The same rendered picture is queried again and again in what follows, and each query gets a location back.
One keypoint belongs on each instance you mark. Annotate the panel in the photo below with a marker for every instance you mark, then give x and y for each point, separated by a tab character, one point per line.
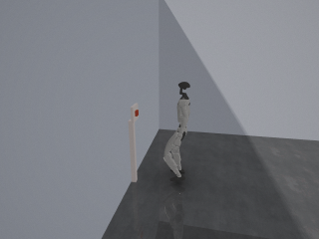
132	141

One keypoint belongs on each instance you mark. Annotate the robot left hand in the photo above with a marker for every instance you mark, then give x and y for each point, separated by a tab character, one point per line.
177	143

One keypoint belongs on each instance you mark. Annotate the left robot shin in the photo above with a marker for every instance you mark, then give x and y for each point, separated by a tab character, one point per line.
171	164

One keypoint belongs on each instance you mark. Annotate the robot left forearm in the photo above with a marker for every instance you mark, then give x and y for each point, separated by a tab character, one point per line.
183	125

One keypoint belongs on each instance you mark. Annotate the left robot thigh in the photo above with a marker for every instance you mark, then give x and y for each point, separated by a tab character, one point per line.
170	144

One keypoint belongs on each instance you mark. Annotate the left robot upper arm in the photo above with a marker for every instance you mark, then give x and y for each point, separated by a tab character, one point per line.
182	105

